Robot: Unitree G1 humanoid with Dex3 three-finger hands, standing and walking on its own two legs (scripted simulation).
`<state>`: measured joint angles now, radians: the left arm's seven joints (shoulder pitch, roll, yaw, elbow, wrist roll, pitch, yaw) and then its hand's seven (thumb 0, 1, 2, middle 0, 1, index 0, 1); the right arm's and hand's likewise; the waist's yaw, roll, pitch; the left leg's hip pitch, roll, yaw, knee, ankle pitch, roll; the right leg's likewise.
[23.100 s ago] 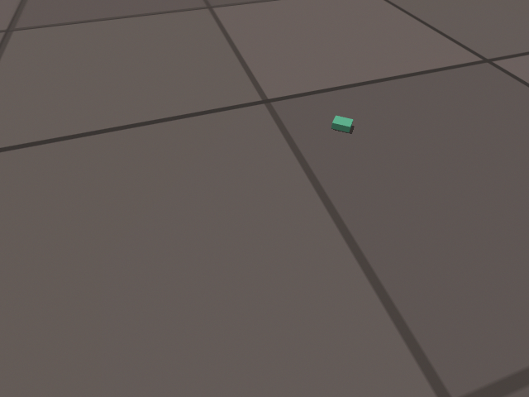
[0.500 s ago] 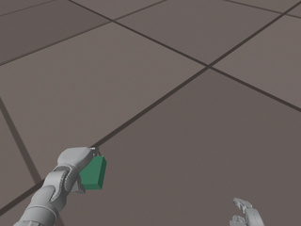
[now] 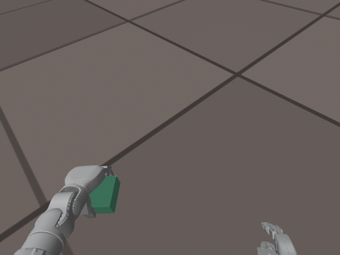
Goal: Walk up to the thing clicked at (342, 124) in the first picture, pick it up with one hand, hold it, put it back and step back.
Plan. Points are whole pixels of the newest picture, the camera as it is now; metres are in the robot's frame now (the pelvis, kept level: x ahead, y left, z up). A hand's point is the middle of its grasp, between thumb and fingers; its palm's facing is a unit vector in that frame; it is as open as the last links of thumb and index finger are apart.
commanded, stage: hold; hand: left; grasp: from above
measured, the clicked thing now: (94, 194) +0.30 +0.23 -0.06
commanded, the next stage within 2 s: crouch in 0.12 s
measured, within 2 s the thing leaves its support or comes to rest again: neither
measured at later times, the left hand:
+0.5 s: hand (95, 198) +0.29 +0.22 -0.07, palm faces -0.48 -0.04 -0.87, open 11.3 cm
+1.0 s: hand (112, 204) +0.36 +0.25 -0.29, palm faces -0.42 +0.06 -0.91, open 11.3 cm
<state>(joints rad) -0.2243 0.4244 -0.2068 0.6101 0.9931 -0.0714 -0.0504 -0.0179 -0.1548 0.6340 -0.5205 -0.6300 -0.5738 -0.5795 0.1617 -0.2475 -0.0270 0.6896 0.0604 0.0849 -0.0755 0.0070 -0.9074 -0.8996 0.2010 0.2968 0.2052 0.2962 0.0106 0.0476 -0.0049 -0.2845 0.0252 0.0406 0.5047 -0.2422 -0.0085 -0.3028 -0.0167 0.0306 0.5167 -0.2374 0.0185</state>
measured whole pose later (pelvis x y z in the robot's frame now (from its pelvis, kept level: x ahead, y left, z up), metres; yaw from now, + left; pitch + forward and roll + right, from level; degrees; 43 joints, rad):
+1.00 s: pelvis -0.05 +0.01 -0.18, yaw +0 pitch +29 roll -3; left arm -0.67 0.47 -0.08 1.16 1.21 -0.12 0.33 -0.02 -0.15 0.60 -0.53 -0.62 -0.59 -0.57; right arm 0.23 -0.26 -0.08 0.73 -0.04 0.04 -0.02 0.00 -0.91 -0.90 0.20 0.30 0.21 0.30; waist -0.13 0.04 -0.19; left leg -1.48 0.03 -0.03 1.54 -0.57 0.01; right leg -1.46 -0.01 0.00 1.50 -0.55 0.03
